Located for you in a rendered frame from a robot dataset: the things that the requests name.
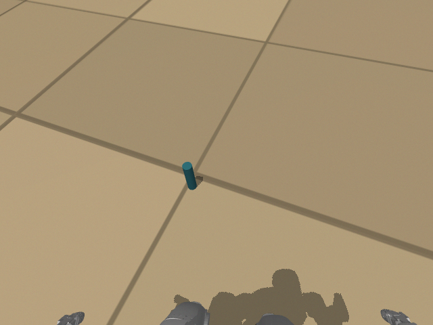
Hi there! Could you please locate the left robot hand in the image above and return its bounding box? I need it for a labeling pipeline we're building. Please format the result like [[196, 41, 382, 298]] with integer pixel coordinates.
[[57, 312, 85, 325]]

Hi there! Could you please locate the right robot hand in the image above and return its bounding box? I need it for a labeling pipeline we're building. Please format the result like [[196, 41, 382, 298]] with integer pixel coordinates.
[[381, 309, 417, 325]]

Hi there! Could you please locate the can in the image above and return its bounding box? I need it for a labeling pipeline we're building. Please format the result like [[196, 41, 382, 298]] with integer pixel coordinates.
[[182, 162, 197, 190]]

